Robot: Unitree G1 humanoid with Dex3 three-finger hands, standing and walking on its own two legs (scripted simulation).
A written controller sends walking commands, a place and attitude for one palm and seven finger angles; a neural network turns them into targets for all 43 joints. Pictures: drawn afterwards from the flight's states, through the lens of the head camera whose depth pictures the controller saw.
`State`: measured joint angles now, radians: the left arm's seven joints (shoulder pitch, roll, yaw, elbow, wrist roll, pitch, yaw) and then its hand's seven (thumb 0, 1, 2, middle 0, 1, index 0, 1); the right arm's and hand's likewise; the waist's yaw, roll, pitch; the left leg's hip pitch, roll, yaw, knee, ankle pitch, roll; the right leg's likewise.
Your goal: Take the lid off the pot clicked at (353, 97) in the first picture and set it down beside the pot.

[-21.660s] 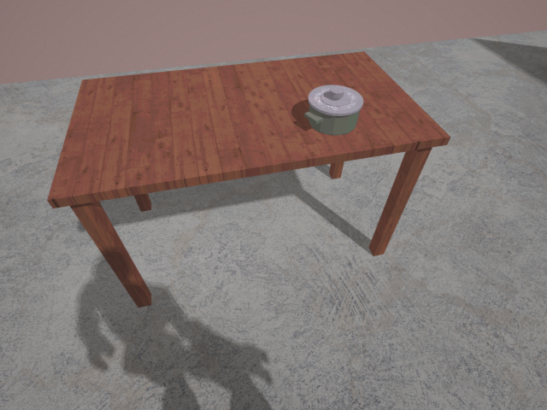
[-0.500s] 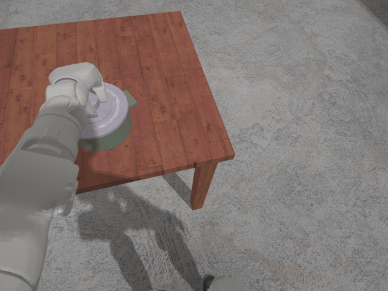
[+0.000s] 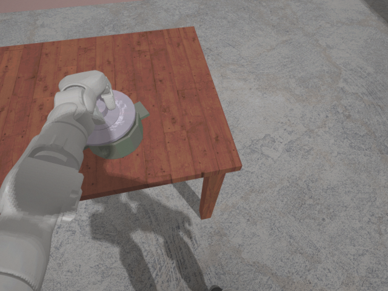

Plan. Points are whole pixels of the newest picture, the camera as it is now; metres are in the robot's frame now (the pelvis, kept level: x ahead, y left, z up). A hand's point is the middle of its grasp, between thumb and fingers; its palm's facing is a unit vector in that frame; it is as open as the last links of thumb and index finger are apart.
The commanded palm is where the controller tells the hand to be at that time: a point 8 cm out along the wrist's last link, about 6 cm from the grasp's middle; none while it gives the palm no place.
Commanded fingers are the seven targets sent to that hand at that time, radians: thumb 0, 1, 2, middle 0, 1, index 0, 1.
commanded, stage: lift the lid straight up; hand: left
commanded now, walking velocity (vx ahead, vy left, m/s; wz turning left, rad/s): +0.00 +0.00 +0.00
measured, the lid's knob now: (97, 109) +0.53 +0.16 +0.02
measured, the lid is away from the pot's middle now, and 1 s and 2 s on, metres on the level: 0.01 0.02 0.07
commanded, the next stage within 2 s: move the lid sideways beside the pot in 1.36 s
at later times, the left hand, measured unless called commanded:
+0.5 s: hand (87, 94) +0.51 +0.16 +0.09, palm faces -0.39 -0.09 -0.92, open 6.5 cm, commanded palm +0.53 +0.15 +0.16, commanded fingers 0.00 0.79 0.62 -0.98 -1.08 -1.02 -1.07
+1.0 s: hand (77, 79) +0.52 +0.16 +0.13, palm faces -0.36 -0.10 -0.93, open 6.5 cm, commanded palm +0.53 +0.16 +0.20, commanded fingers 0.00 0.79 0.62 -0.98 -1.08 -1.02 -1.07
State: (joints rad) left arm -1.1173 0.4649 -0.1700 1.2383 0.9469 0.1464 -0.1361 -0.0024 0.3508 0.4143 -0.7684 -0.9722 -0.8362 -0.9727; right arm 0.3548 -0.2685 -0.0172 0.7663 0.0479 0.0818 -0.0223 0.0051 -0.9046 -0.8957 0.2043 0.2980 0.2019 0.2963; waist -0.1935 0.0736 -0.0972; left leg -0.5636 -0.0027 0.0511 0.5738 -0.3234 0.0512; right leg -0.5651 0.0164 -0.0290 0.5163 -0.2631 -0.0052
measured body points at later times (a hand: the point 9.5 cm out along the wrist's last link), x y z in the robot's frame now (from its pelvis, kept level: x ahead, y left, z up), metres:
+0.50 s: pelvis +0.00 +0.01 +0.00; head +0.09 -0.01 +0.44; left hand +0.53 +0.16 +0.14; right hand -0.04 -0.26 -0.13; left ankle -0.04 +0.08 -0.73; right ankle -0.03 -0.12 -0.73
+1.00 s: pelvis +0.00 +0.00 +0.01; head +0.08 -0.01 +0.45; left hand +0.53 +0.16 +0.18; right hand -0.02 -0.27 -0.13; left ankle -0.04 +0.08 -0.73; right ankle -0.03 -0.12 -0.73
